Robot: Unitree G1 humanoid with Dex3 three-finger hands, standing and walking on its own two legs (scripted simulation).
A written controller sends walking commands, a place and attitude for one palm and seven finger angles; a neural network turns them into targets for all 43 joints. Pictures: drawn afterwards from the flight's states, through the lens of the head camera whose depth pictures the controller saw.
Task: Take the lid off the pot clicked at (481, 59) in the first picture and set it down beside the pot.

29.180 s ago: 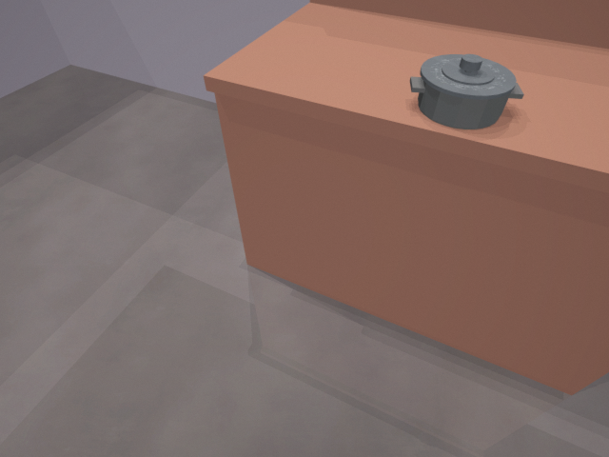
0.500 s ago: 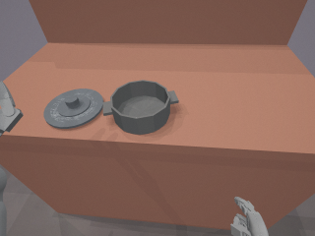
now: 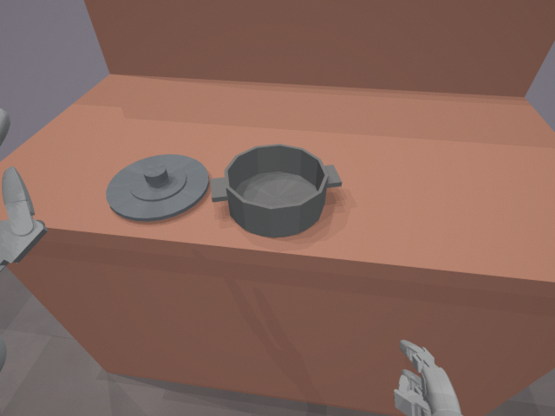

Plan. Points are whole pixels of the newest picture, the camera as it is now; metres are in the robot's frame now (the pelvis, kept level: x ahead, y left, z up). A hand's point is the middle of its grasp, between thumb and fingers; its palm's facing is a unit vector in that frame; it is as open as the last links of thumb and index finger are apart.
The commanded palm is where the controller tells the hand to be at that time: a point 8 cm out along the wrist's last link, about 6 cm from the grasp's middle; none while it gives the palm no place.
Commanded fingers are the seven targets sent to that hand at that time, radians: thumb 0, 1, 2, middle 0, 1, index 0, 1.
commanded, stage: step back with the hand held close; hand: left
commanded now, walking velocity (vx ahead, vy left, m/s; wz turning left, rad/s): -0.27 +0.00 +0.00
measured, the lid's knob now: (155, 173) +0.48 +0.30 +0.09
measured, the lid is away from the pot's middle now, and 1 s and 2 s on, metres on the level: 0.23 0.23 0.23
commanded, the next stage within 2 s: stop stepping back and stand still in 1.36 s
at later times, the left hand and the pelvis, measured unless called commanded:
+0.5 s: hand (30, 249) +0.17 +0.24 +0.26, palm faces +0.42 -0.74 -0.52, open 7.4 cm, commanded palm +0.10 +0.30 +0.27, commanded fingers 0.00 0.90 0.90 -0.20 -0.30 -0.20 -0.30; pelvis -0.03 +0.02 -0.01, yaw -2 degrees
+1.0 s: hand out of the picture +0.08 +0.24 +0.27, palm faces +0.50 -0.76 -0.42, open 7.4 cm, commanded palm +0.01 +0.30 +0.27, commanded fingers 0.00 0.90 0.90 -0.20 -0.30 -0.20 -0.30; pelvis -0.12 +0.02 -0.02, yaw -1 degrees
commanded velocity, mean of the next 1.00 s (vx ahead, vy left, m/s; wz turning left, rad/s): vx -0.30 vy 0.00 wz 0.03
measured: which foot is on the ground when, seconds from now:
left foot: down 0.00-1.00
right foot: down 0.00-0.78, up 0.80-0.92, down 0.94-1.00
